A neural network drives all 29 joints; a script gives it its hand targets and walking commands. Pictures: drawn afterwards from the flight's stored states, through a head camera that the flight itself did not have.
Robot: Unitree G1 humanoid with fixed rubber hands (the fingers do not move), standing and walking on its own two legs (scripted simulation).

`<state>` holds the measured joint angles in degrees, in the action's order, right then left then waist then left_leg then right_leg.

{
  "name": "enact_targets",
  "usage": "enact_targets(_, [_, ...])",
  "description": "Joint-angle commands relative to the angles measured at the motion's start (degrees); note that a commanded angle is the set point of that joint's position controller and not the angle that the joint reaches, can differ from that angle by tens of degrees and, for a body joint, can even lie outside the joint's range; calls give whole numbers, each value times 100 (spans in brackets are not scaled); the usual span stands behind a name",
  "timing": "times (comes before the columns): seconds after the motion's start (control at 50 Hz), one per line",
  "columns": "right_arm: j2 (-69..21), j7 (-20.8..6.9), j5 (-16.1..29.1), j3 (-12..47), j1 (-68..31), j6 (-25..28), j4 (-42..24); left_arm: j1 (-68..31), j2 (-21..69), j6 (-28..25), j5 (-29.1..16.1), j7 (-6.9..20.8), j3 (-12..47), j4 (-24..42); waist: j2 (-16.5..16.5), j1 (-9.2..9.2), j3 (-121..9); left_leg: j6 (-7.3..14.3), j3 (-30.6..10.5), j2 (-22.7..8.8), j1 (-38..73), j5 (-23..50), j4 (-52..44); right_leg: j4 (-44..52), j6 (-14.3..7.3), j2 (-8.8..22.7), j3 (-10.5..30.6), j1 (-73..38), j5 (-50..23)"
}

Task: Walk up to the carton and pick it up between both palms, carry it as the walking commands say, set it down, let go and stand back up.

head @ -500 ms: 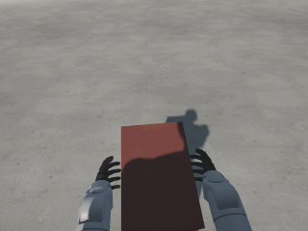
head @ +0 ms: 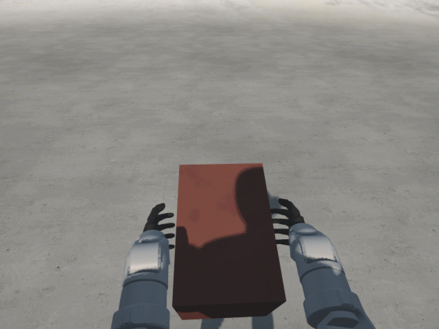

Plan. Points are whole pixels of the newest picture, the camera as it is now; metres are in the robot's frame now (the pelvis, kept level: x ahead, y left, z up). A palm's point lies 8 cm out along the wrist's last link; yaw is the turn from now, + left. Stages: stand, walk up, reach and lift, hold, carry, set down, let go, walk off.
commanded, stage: hold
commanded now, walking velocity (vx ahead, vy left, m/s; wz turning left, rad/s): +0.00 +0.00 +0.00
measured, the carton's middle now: (222, 240) +0.36 +0.01 -0.03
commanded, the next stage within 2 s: set down in 0.10 s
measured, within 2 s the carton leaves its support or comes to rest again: neither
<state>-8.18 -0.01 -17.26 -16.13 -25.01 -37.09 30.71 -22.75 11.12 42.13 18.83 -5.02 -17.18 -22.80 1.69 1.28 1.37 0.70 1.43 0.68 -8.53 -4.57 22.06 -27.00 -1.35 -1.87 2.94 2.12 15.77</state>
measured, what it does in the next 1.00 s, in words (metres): stands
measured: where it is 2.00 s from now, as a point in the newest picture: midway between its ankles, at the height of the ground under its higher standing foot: outside the picture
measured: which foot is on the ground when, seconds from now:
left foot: down 0.00-1.00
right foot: down 0.00-1.00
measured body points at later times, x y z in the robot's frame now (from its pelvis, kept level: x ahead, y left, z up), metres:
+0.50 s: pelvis +0.02 +0.00 +0.00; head +0.01 +0.01 +0.45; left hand +0.32 +0.17 -0.01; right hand +0.35 -0.11 +0.00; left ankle +0.10 +0.11 -0.74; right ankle +0.00 -0.11 -0.74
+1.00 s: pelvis -0.02 -0.01 -0.05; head +0.09 +0.02 +0.39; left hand +0.32 +0.17 -0.10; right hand +0.36 -0.11 -0.09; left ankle +0.10 +0.11 -0.74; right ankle +0.00 -0.11 -0.74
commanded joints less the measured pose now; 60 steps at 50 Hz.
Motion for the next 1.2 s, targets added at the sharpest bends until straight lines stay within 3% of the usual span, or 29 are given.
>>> enact_targets(0.0, [-5494, -1651, 1546, 2681, -3700, 389, -238, -3363, 6054, -337, -1669, 1608, 2907, 75, -241, 39, -1543, -237, -821, 37, 2541, -514, -108, 993, -305, 14, 358, 2179, 229])
enact_targets(0.08, [-5565, -1626, 1539, 2690, -3650, 386, -274, -3336, 6005, -340, -1652, 1625, 2894, 130, -213, 50, -1645, -234, -753, 57, 2579, -261, -56, 1017, -291, 41, 404, 2191, 102])
enact_targets(0.1, [-6023, -1627, 1618, 2968, -3764, 440, -265, -2716, 5690, -361, -1539, 1547, 2569, 53, 295, 1001, -1689, 34, -463, 207, 2322, -405, 181, 1173, -380, 105, 742, 1979, 624])
enact_targets(0.14, [-5864, -1609, 1512, 2728, -3654, 494, -90, -2919, 5656, -346, -1578, 1539, 2584, -20, 142, 797, -1441, 11, -444, 156, 2136, -552, 146, 1116, -368, 62, 693, 2125, 766])
enact_targets(0.16, [-5793, -1569, 1426, 2550, -3577, 543, 15, -3030, 5690, -346, -1626, 1565, 2673, -50, 53, 551, -1332, -3, -458, 154, 2193, -574, 162, 1089, -356, 64, 662, 2319, 745])
enact_targets(0.2, [-5681, -1464, 1296, 2326, -3416, 634, 83, -3127, 5717, -355, -1671, 1638, 2795, -67, -86, 249, -1283, -46, -450, 186, 2350, -471, 223, 1100, -366, 84, 637, 2548, 656])
enact_targets(0.26, [-5581, -1341, 1148, 2209, -3069, 717, 114, -3014, 5686, -452, -1655, 1679, 2925, -46, -311, 62, -1359, -117, -511, 198, 2317, 149, 362, 979, -398, 45, 617, 2461, 106])
enact_targets(0.3, [-5572, -1289, 1148, 2262, -2926, 781, 83, -2906, 5652, -567, -1658, 1657, 2976, 7, -318, 61, -1529, -139, -573, 182, 2182, 498, 442, 828, -387, -11, 594, 2258, -251])
enact_targets(0.38, [-5624, -1229, 1253, 2487, -2694, 938, 14, -2574, 5555, -830, -1623, 1564, 2975, 92, -206, 228, -1873, -138, -629, 172, 1911, 1135, 606, 570, -304, -113, 556, 2018, -759])
enact_targets(0.44, [-5605, -1208, 1280, 2572, -2622, 1117, 24, -2349, 5521, -1026, -1515, 1495, 2917, 9, -207, 328, -2020, -127, -660, 187, 1695, 1411, 749, 377, -249, -170, 526, 2149, -882])
enact_targets(0.56, [-5608, -1153, 1166, 2611, -2696, 1591, 175, -2304, 5601, -1517, -1289, 1419, 2830, -231, -222, 340, -2375, -111, -707, 279, 1307, 1570, 1110, 30, -205, -270, 488, 2637, -948])
enact_targets(0.74, [-5357, -1051, 790, 2314, -3210, 2320, 755, -2878, 5534, -2275, -852, 1356, 2435, -861, -190, 222, -2703, -71, -713, 413, 397, 966, 1687, -579, -189, -420, 441, 3362, -610])
enact_targets(0.88, [-5373, -1012, 660, 2189, -3636, 2605, 1103, -3500, 5246, -2654, -679, 1323, 2326, -1037, -83, 196, -3107, -29, -641, 463, -431, 455, 2244, -1090, -145, -494, 407, 3862, -328])
enact_targets(1.04, [-5408, -1063, 693, 2190, -4193, 2744, 1289, -4152, 5091, -2846, -660, 1275, 2356, -983, -222, 307, -3731, -34, -604, 500, -1029, -18, 2828, -1721, -116, -567, 326, 4744, 112])
enact_targets(1.18, [-5387, -1124, 655, 2141, -4585, 2736, 1357, -4616, 5269, -2815, -785, 1235, 2460, -1042, -349, 211, -4290, -105, -668, 505, -1404, -468, 3347, -2361, -142, -658, 228, 5666, 507])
